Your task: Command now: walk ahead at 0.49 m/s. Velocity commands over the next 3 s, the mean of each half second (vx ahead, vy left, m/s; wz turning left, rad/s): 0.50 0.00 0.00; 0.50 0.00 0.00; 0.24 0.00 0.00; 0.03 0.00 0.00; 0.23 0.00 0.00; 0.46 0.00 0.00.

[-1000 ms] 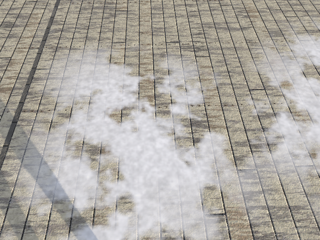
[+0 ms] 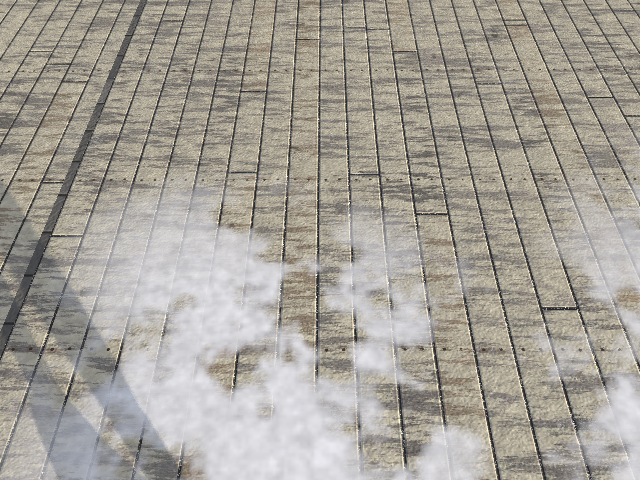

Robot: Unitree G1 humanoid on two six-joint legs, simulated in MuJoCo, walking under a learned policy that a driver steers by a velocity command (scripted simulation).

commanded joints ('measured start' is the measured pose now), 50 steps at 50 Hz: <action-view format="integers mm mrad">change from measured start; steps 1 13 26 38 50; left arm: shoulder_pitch -21 23 -176 -426 -133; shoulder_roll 149 149 97 100 110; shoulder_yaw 24 23 41 32 43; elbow -62 -57 -152 -253 -132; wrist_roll -8 -2 -9 -26 3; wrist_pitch -9 37 28 -2 -15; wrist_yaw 20 29 34 -19 -13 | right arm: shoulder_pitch -41 227 169 279 179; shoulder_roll -27 -199 -107 -150 -60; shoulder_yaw -2 -64 -21 -38 -26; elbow -54 -14 39 109 40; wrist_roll -4 3 -16 9 8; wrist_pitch -7 -30 -25 12 3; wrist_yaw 7 44 27 1 3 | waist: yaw -22 -200 -41 -83 -66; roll -70 -60 -2 36 -102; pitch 73 -192 37 91 -26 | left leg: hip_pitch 11 717 567 814 129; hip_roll -3 -42 60 124 5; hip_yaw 13 -18 -79 -29 -32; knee -209 -483 -892 -790 146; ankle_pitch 162 38 161 245 -165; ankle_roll -12 146 197 138 20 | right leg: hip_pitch -73 -35 -622 -557 -69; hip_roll -269 -233 -246 -166 -318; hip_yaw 160 53 128 76 298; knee -142 535 696 283 -80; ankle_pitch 200 482 115 118 148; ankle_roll -154 -33 49 -9 -175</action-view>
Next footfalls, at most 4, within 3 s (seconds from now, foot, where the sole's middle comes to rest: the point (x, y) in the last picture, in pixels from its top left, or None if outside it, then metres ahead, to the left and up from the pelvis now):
0.26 left None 0.33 0.16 -0.78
0.82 right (386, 424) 0.65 -0.08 -0.78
1.32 left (299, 326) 0.89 0.13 -0.78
1.62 right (399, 359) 0.81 -0.11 -0.78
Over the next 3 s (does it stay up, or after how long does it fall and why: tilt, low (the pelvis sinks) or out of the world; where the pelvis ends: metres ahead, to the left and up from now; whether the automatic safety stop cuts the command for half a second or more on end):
stays up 1.19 -0.03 -0.01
